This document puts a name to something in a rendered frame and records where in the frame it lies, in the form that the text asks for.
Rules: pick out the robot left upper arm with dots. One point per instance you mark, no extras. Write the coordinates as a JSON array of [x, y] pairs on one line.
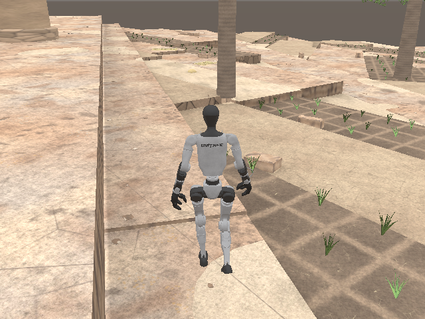
[[187, 152]]

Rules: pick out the robot right upper arm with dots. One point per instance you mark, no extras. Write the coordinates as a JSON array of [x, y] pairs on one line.
[[236, 151]]

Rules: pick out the right robot hand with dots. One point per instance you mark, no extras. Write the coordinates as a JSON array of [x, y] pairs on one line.
[[242, 186]]

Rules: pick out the robot right shin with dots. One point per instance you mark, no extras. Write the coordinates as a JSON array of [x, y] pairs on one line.
[[225, 240]]

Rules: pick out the left robot hand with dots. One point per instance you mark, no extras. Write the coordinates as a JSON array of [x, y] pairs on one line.
[[175, 201]]

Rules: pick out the robot torso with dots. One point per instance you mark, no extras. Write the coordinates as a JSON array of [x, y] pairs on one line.
[[212, 161]]

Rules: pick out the robot right forearm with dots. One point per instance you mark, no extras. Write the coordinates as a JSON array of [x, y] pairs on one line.
[[244, 174]]

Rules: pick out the robot left forearm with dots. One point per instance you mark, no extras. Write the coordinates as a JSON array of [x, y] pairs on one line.
[[181, 175]]

